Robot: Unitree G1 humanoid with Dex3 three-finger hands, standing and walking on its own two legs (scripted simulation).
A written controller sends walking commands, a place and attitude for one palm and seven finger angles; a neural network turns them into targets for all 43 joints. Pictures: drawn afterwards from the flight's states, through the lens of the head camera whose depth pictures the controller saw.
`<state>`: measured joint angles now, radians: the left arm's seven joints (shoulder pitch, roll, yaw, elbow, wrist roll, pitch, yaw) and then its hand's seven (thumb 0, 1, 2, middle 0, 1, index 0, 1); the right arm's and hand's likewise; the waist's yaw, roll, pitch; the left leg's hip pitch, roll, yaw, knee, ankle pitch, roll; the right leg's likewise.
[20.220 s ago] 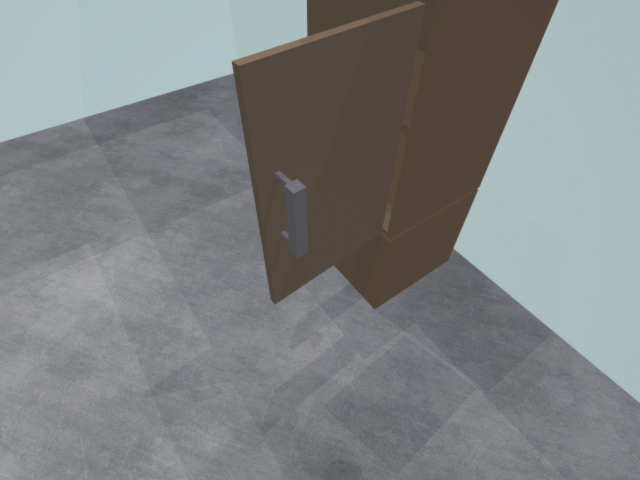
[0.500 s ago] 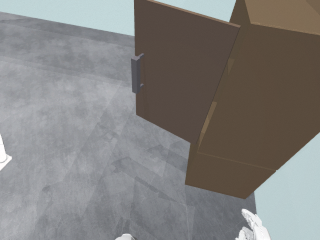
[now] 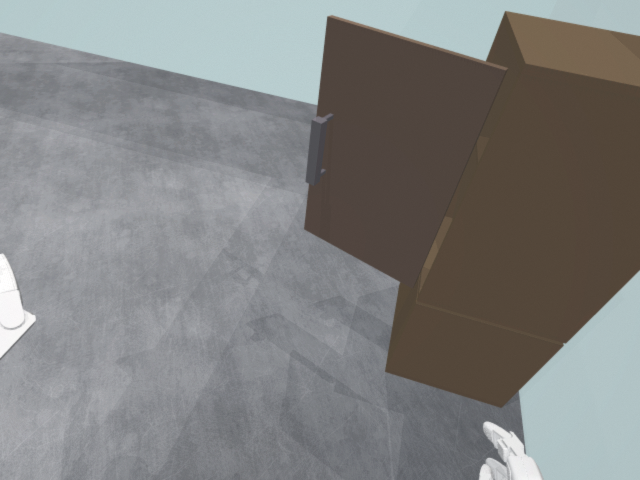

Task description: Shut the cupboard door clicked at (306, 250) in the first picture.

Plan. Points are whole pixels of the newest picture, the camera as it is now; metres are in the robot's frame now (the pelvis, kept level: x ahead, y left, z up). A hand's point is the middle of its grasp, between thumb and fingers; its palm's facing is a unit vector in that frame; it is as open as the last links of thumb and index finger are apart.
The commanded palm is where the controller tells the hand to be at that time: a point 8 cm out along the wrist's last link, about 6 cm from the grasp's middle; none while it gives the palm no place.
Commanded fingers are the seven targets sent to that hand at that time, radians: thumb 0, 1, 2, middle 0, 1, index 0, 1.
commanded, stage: stop stepping back and stand still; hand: left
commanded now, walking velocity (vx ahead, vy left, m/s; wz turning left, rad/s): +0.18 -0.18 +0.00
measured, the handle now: (321, 149) +0.86 +0.10 -0.01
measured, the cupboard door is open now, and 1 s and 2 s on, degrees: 71 71 71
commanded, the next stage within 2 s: let the arm hang, fingers relaxed in 0.72 s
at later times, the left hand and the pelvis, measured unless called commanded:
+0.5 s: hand out of the picture +0.11 +0.32 +0.18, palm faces +0.52 -0.77 -0.37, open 7.4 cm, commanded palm +0.05 +0.34 +0.20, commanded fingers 0.00 0.90 0.90 -0.20 -0.30 -0.20 -0.30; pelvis -0.09 +0.04 +0.02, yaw +0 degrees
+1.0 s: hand out of the picture +0.10 +0.25 -0.07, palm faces +0.06 -0.94 -0.33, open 7.4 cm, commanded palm none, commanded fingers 0.00 0.90 0.90 -0.20 -0.30 -0.20 -0.30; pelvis -0.08 +0.04 +0.01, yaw +1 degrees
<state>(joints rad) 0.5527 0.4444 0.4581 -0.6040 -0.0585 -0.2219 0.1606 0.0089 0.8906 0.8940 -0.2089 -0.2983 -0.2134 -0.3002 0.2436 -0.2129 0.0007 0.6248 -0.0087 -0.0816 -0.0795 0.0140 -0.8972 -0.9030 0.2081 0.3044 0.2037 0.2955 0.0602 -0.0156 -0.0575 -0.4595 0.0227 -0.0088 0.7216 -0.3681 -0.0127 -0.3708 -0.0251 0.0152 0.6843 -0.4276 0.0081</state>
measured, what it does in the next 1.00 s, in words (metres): steps on the spot: right foot, then left foot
